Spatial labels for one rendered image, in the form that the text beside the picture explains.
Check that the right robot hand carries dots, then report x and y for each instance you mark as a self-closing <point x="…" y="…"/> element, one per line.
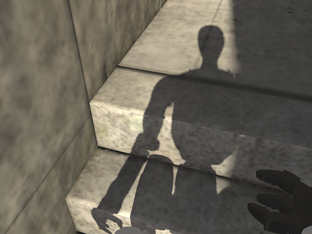
<point x="294" y="214"/>

